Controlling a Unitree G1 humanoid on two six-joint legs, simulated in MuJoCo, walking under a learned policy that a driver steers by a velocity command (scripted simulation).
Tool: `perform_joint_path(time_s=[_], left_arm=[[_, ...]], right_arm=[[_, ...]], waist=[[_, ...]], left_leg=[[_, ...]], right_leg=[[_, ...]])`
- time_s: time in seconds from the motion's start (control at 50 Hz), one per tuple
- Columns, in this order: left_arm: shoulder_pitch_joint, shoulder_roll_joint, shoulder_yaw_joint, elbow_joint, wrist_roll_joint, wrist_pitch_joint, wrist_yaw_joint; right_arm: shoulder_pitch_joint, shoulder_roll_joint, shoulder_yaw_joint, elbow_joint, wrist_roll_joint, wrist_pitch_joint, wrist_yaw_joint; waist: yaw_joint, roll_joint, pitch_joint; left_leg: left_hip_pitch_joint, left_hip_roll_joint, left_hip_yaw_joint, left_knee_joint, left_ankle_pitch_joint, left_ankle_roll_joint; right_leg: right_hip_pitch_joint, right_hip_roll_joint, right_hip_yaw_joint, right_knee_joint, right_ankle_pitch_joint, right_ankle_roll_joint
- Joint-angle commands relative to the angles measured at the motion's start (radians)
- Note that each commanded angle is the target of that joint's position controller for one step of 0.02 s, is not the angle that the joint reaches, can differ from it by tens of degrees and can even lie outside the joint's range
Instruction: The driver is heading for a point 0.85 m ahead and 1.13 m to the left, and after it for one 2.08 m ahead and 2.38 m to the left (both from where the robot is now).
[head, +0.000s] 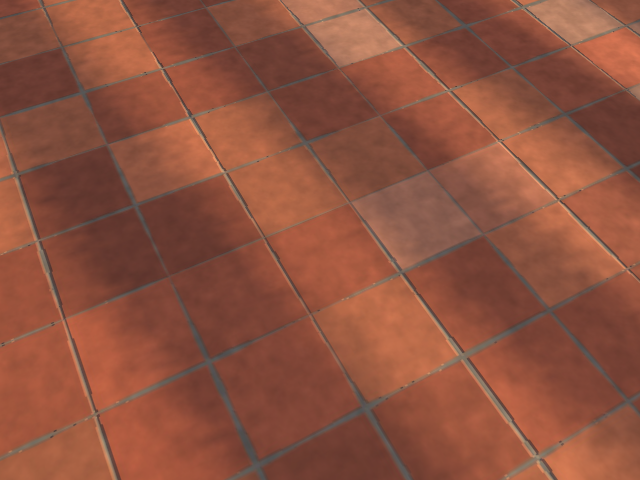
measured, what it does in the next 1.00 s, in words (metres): walks ahead, turning left: right foot, then left foot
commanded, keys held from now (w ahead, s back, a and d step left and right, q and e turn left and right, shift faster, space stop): w+q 0.18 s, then q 0.82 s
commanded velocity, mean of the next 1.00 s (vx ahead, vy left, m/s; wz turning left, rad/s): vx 0.21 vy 0.00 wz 0.60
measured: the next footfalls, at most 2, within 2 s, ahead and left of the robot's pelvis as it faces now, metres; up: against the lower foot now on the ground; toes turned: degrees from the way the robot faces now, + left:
right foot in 0.36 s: +0.41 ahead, -0.11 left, +0.00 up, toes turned +16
left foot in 0.80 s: +0.27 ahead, +0.12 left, +0.00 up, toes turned +30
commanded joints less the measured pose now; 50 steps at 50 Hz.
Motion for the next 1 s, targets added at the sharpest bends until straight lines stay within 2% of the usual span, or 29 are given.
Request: perform_joint_path(time_s=[0.02, 0.04, 0.1, 0.2, 0.28, 0.32, 0.34, 0.36, 0.38, 0.4, 0.42, 0.44, 0.46, 0.5, 0.54, 0.58, 0.62, 0.7, 0.76, 0.78, 0.8, 0.82, 0.84, 0.86, 0.88, 0.9, 0.92, 0.96, 1.0], left_arm=[[-0.061, 0.135, 0.026, -0.118, 0.023, -0.045, 0.003], [-0.046, 0.136, 0.029, -0.114, 0.028, -0.033, 0.001], [-0.062, 0.093, 0.018, -0.118, 0.04, -0.008, 0.002], [-0.256, 0.044, -0.004, -0.164, 0.035, -0.01, -0.008], [-0.288, 0.081, 0.013, -0.184, 0.03, -0.017, -0.019], [-0.24, 0.1, 0.026, -0.175, 0.031, -0.02, -0.02], [-0.185, 0.104, 0.032, -0.162, 0.036, -0.023, -0.016], [-0.118, 0.137, 0.041, -0.16, 0.052, -0.027, -0.008], [-0.042, 0.193, 0.048, -0.163, 0.069, -0.02, 0.001], [0.011, 0.195, 0.056, -0.138, 0.047, 0.004, -0.006], [-0.038, 0.131, 0.042, -0.169, 0.035, 0.02, -0.004], [-0.081, 0.082, 0.026, -0.183, 0.037, 0.035, 0.005], [-0.13, 0.058, 0.014, -0.185, 0.04, 0.047, 0.009], [-0.18, 0.077, 0.019, -0.169, 0.048, 0.059, 0.016], [-0.185, 0.091, 0.028, -0.154, 0.052, 0.057, 0.019], [-0.182, 0.108, 0.037, -0.141, 0.043, 0.059, 0.023], [-0.199, 0.122, 0.043, -0.138, 0.034, 0.069, 0.025], [-0.201, 0.151, 0.053, -0.119, 0.019, 0.085, 0.019], [-0.201, 0.156, 0.056, -0.097, -0.003, 0.096, 0.018], [-0.163, 0.127, 0.049, -0.078, -0.003, 0.1, 0.016], [-0.126, 0.071, 0.035, -0.071, 0.019, 0.104, 0.01], [-0.189, 0.063, 0.027, -0.138, 0.047, 0.101, 0.018], [-0.25, 0.104, 0.043, -0.143, 0.039, 0.097, 0.024], [-0.227, 0.111, 0.048, -0.137, 0.021, 0.099, 0.024], [-0.192, 0.113, 0.054, -0.111, 0.021, 0.1, 0.03], [-0.186, 0.124, 0.059, -0.103, 0.031, 0.101, 0.037], [-0.179, 0.12, 0.06, -0.099, 0.035, 0.101, 0.036], [-0.163, 0.1, 0.056, -0.098, 0.027, 0.098, 0.03], [-0.186, 0.08, 0.047, -0.107, 0.022, 0.098, 0.028]], right_arm=[[0.09, -0.123, -0.037, -0.046, -0.013, -0.024, -0.01], [0.066, -0.121, -0.034, -0.054, -0.019, -0.023, -0.014], [0.077, -0.138, -0.038, -0.033, -0.012, -0.029, -0.031], [0.137, -0.163, -0.045, 0.009, -0.004, -0.015, -0.054], [0.194, -0.16, -0.049, 0.045, 0.003, 0.011, -0.065], [0.165, -0.148, -0.048, 0.034, 0.001, 0.022, -0.073], [0.13, -0.133, -0.044, 0.021, 0.003, 0.025, -0.074], [0.127, -0.09, -0.031, 0.002, -0.003, 0.023, -0.073], [0.241, -0.02, -0.01, -0.004, -0.025, 0.022, -0.071], [0.386, -0.074, -0.008, 0.0, 0.001, 0.019, -0.064], [0.348, -0.16, -0.033, 0.027, 0.01, 0.031, -0.066], [0.228, -0.19, -0.044, 0.007, 0.01, 0.049, -0.071], [0.178, -0.187, -0.048, 0.0, 0.007, 0.069, -0.077], [0.165, -0.135, -0.041, -0.015, 0.005, 0.094, -0.081], [0.168, -0.086, -0.03, -0.018, 0.0, 0.097, -0.082], [0.135, -0.075, -0.023, -0.032, -0.009, 0.093, -0.076], [0.105, -0.076, -0.019, -0.042, -0.009, 0.093, -0.066], [0.063, -0.1, -0.027, -0.06, -0.007, 0.101, -0.043], [0.089, -0.104, -0.038, -0.051, -0.012, 0.101, -0.031], [0.118, -0.126, -0.05, -0.039, -0.016, 0.1, -0.036], [0.147, -0.213, -0.075, -0.043, -0.017, 0.097, -0.051], [0.127, -0.308, -0.088, -0.077, -0.034, 0.089, -0.059], [0.136, -0.26, -0.076, -0.074, -0.053, 0.065, -0.052], [0.097, -0.232, -0.064, -0.068, -0.05, 0.046, -0.051], [0.041, -0.206, -0.06, -0.074, -0.032, 0.039, -0.053], [0.003, -0.18, -0.05, -0.079, -0.017, 0.04, -0.057], [-0.009, -0.167, -0.041, -0.084, -0.016, 0.044, -0.063], [-0.006, -0.161, -0.037, -0.088, -0.023, 0.049, -0.069], [0.009, -0.167, -0.04, -0.084, -0.02, 0.053, -0.073]], waist=[[-0.038, 0.043, -0.163], [-0.015, 0.058, -0.15], [-0.005, 0.044, -0.116], [-0.073, 0.075, -0.057], [-0.08, 0.107, -0.093], [-0.047, 0.136, -0.114], [-0.01, 0.136, -0.135], [0.017, 0.094, -0.217], [-0.014, -0.126, -0.358], [-0.042, -0.338, -0.503], [-0.023, -0.187, -0.434], [0.002, -0.119, -0.321], [-0.007, -0.077, -0.241], [-0.044, -0.12, -0.146], [-0.046, -0.143, -0.146], [-0.036, -0.129, -0.184], [-0.03, -0.119, -0.207], [-0.022, -0.137, -0.178], [-0.053, -0.117, -0.166], [-0.057, -0.076, -0.165], [-0.044, 0.146, -0.143], [-0.047, 0.344, -0.11], [-0.095, 0.226, -0.15], [-0.06, 0.194, -0.147], [-0.031, 0.141, -0.146], [-0.023, 0.137, -0.148], [-0.013, 0.143, -0.161], [-0.007, 0.133, -0.191], [-0.021, 0.133, -0.183]], left_leg=[[0.423, 0.269, -0.451, -0.319, 0.128, 0.21], [0.358, 0.255, -0.43, -0.341, 0.177, 0.212], [0.237, 0.225, -0.347, -0.369, 0.281, 0.218], [0.15, 0.142, -0.264, -0.342, 0.207, 0.141], [0.228, 0.153, -0.344, -0.203, 0.289, 0.088], [0.278, 0.155, -0.403, -0.107, 0.314, 0.062], [0.273, 0.126, -0.4, -0.036, 0.312, 0.033], [0.224, 0.069, -0.361, 0.118, 0.247, -0.009], [0.018, -0.028, -0.264, 0.418, -0.299, -0.072], [-0.173, -0.056, -0.202, 0.655, -0.571, -0.111], [-0.223, 0.015, -0.216, 0.757, -0.471, -0.146], [-0.255, 0.041, -0.164, 0.775, -0.391, -0.164], [-0.238, 0.069, -0.14, 0.746, -0.348, -0.176], [-0.139, 0.106, -0.097, 0.633, -0.297, -0.175], [-0.084, 0.103, -0.055, 0.533, -0.274, -0.172], [-0.061, 0.127, -0.05, 0.438, -0.228, -0.166], [-0.008, 0.139, -0.04, 0.343, -0.164, -0.152], [0.073, 0.13, 0.0, 0.188, -0.124, -0.116], [0.189, 0.094, 0.044, -0.029, -0.035, -0.063], [0.273, 0.081, 0.019, -0.102, 0.019, -0.031], [0.372, 0.236, -0.224, -0.239, 0.236, 0.041], [0.38, 0.44, -0.558, -0.287, 0.318, 0.235], [0.343, 0.429, -0.539, -0.293, 0.318, 0.275], [0.332, 0.382, -0.449, -0.283, 0.297, 0.227], [0.329, 0.328, -0.384, -0.267, 0.256, 0.167], [0.327, 0.308, -0.359, -0.256, 0.279, 0.138], [0.299, 0.286, -0.335, -0.247, 0.35, 0.134], [0.299, 0.263, -0.319, -0.237, 0.391, 0.139], [0.324, 0.251, -0.334, -0.228, 0.361, 0.138]], right_leg=[[-0.386, -0.066, 0.09, -0.021, 0.1, -0.011], [-0.34, -0.07, 0.089, -0.05, 0.119, -0.001], [-0.306, -0.054, 0.058, -0.179, 0.182, 0.043], [-0.219, 0.023, 0.041, -0.547, 0.499, 0.062], [-0.14, 0.082, 0.064, -0.668, 0.508, 0.036], [-0.097, 0.084, 0.076, -0.702, 0.446, 0.006], [-0.02, 0.073, 0.061, -0.758, 0.506, -0.014], [0.151, -0.016, 0.108, -0.758, 0.674, -0.06], [0.459, -0.268, 0.316, -0.667, 1.081, -0.167], [0.628, -0.457, 0.653, -0.713, 0.925, -0.335], [0.536, -0.406, 0.622, -0.768, 0.695, -0.309], [0.433, -0.342, 0.468, -0.787, 0.586, -0.261], [0.31, -0.285, 0.358, -0.813, 0.546, -0.238], [0.105, -0.209, 0.215, -0.879, 0.485, -0.216], [0.074, -0.198, 0.134, -0.908, 0.551, -0.234], [0.113, -0.236, 0.105, -0.908, 0.626, -0.259], [0.116, -0.255, 0.07, -0.915, 0.599, -0.261], [0.107, -0.269, 0.019, -0.917, 0.447, -0.233], [0.096, -0.256, -0.028, -0.829, 0.35, -0.163], [0.044, -0.222, -0.065, -0.75, 0.279, -0.108], [-0.108, -0.116, -0.171, -0.506, 0.104, -0.011], [-0.366, 0.042, -0.146, -0.267, -0.201, 0.062], [-0.378, 0.037, 0.011, -0.097, -0.213, 0.055], [-0.383, 0.022, 0.043, -0.06, -0.128, 0.039], [-0.379, 0.008, 0.054, -0.071, -0.045, 0.036], [-0.377, 0.005, 0.058, -0.084, 0.007, 0.042], [-0.332, 0.018, 0.05, -0.061, 0.04, 0.052], [-0.292, 0.04, 0.047, -0.08, 0.085, 0.066], [-0.29, 0.049, 0.053, -0.194, 0.102, 0.075]])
